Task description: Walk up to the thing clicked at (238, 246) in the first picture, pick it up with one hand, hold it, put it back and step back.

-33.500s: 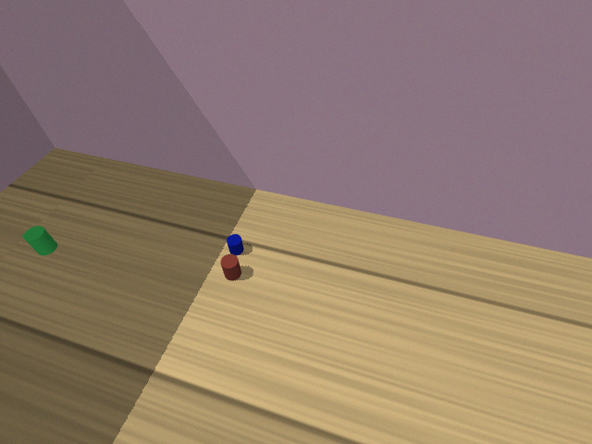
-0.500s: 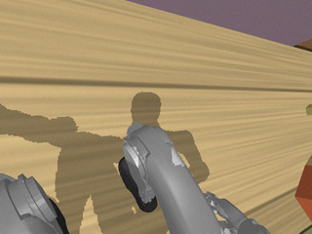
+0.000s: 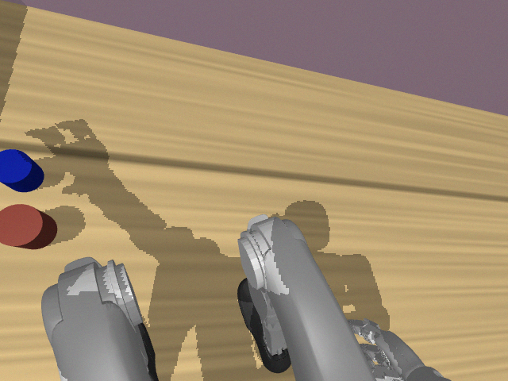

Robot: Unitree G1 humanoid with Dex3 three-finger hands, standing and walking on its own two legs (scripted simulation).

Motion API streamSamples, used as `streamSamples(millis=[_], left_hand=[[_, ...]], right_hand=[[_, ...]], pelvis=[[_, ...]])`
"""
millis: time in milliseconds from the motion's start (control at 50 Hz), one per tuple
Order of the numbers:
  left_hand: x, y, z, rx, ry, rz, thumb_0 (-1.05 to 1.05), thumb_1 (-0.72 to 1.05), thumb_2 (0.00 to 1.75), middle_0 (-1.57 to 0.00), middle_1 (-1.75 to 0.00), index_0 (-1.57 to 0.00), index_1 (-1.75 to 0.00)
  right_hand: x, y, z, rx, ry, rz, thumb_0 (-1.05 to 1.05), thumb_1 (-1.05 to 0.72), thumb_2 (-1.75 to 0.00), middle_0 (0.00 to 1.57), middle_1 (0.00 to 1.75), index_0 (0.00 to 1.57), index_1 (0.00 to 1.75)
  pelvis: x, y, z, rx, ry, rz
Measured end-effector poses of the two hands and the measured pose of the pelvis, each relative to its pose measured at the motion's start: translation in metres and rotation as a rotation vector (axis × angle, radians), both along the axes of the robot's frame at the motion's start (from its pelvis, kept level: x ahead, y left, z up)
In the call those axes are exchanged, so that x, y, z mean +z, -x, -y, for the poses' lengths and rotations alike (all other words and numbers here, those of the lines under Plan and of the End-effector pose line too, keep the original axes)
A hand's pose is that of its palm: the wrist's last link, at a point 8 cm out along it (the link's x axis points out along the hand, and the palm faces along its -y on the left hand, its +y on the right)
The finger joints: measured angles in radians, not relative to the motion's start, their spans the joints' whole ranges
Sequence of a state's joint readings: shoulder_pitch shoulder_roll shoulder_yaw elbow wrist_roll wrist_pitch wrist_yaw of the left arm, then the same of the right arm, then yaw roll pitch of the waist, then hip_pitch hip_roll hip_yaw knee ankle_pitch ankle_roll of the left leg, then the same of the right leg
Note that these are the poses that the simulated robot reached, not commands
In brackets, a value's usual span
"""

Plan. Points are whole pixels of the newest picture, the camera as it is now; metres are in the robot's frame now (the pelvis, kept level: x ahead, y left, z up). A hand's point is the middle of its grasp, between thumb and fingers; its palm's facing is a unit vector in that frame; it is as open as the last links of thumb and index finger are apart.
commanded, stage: withdraw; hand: left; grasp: from above
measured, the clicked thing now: (18, 171) +0.50 +0.34 -0.29
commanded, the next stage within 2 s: home in 0.52 s
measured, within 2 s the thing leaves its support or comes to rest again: neither
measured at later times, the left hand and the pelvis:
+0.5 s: hand out of the picture +0.48 +0.34 -0.14, palm faces -0.38 -0.06 -0.92, open 13.8 cm; pelvis -0.02 -0.01 +0.00, yaw +3 degrees
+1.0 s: hand out of the picture +0.42 +0.34 -0.05, palm faces -0.24 -0.39 -0.89, open 9.9 cm; pelvis +0.00 -0.01 +0.06, yaw +6 degrees
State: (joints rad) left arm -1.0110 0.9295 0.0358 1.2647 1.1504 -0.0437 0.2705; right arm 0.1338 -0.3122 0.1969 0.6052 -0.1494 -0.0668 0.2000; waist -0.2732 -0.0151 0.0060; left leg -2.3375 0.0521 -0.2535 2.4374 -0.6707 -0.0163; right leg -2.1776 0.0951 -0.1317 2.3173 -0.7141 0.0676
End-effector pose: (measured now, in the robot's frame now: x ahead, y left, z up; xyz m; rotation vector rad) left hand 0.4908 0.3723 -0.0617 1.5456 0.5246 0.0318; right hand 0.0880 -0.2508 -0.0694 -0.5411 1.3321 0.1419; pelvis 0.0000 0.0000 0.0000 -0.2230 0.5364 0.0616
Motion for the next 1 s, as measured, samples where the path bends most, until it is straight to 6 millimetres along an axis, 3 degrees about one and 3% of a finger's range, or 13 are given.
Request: streamSamples(millis=[80, 160, 300, 420, 540, 700, 860, 1000], left_hand=[[0.023, 0.008, 0.002, 0.017, 0.032, -0.082, -0.01, -0.53, 1.00, -0.09, -0.98, -0.07, -1.00], [0.027, 0.013, 0.014, -0.021, 0.069, -0.154, -0.01, -0.50, 0.99, -0.10, -0.97, -0.08, -0.99], [0.000, 0.014, 0.034, -0.107, 0.122, -0.176, 0.00, -0.46, 0.97, -0.13, -0.95, -0.11, -0.97], [-0.026, 0.011, 0.034, -0.131, 0.094, -0.125, 0.00, -0.45, 0.96, -0.15, -0.94, -0.14, -0.95], [-0.018, 0.003, 0.028, -0.104, 0.038, -0.045, 0.00, -0.48, 0.97, -0.15, -0.95, -0.13, -0.96], [0.000, 0.010, 0.026, -0.039, 0.039, -0.125, 0.00, -0.45, 0.95, -0.16, -0.91, -0.15, -0.92], [0.009, 0.025, 0.028, -0.014, 0.183, -0.092, 0.00, -0.08, 0.88, -0.20, -0.64, -0.19, -0.65], [0.068, 0.075, 0.023, 0.097, 0.339, 0.049, 0.00, 0.39, 0.85, -0.21, -0.44, -0.20, -0.45]], right_hand=[[0.004, -0.011, -0.001, -0.027, -0.015, 0.032, 0.00, -0.91, -0.90, 0.20, 0.30, 0.21, 0.30], [0.013, -0.010, 0.002, -0.043, 0.010, 0.028, 0.00, -0.91, -0.90, 0.20, 0.30, 0.21, 0.30], [0.025, 0.014, 0.021, -0.057, 0.115, -0.040, 0.00, -0.90, -0.90, 0.20, 0.30, 0.21, 0.30], [0.018, 0.040, 0.030, -0.077, 0.172, -0.106, 0.00, -0.91, -0.90, 0.20, 0.30, 0.21, 0.30], [0.001, 0.053, 0.021, -0.113, 0.135, -0.127, 0.01, -0.91, -0.90, 0.20, 0.30, 0.21, 0.30], [-0.006, 0.043, 0.003, -0.138, 0.045, -0.104, 0.00, -0.91, -0.89, 0.20, 0.30, 0.21, 0.30], [0.005, 0.027, 0.010, -0.125, 0.053, -0.081, 0.00, -0.90, -0.89, 0.20, 0.30, 0.21, 0.30], [0.029, -0.011, 0.014, -0.156, 0.035, -0.009, 0.01, -0.90, -0.89, 0.20, 0.30, 0.21, 0.30]], pelvis=[[0.014, 0.004, 0.000, 0.017, -0.013, -0.008], [0.026, 0.009, 0.001, 0.028, -0.021, -0.016], [0.023, 0.014, 0.005, 0.033, -0.024, -0.010], [0.005, 0.016, 0.007, 0.027, -0.028, 0.004], [-0.004, 0.014, 0.007, 0.026, -0.036, -0.001], [0.011, 0.011, 0.006, 0.026, -0.040, -0.034], [0.021, 0.007, 0.007, 0.037, -0.041, -0.043], [0.056, 0.004, 0.007, 0.062, -0.063, -0.072]])
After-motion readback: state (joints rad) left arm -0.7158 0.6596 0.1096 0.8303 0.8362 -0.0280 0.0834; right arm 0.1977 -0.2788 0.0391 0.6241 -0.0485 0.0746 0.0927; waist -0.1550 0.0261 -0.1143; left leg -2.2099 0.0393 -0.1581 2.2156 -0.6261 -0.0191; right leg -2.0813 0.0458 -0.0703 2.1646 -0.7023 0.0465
